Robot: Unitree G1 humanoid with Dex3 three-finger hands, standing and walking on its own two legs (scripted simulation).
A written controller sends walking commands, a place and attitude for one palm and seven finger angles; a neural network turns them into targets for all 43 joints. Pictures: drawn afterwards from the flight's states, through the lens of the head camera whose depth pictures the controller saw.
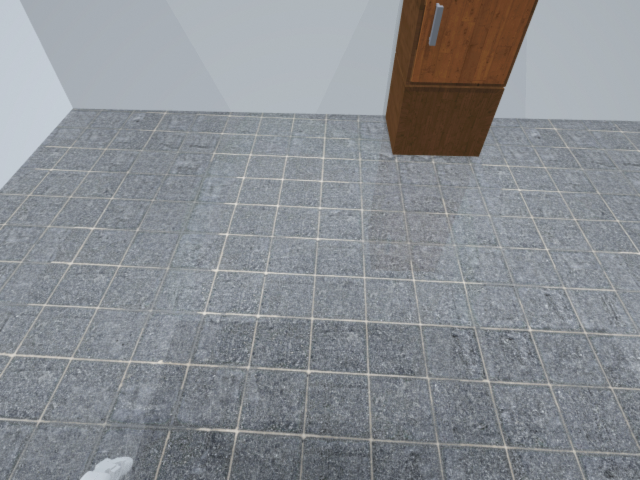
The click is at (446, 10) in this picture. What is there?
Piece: cupboard door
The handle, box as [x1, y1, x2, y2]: [429, 3, 443, 45]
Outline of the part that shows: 438,3 436,3 436,10 429,37 429,45 435,44 443,7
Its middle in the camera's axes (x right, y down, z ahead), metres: +0.47 -0.89 +1.60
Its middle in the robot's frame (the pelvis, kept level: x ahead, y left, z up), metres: +1.81 -0.39 -0.09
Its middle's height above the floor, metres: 0.68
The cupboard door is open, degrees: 0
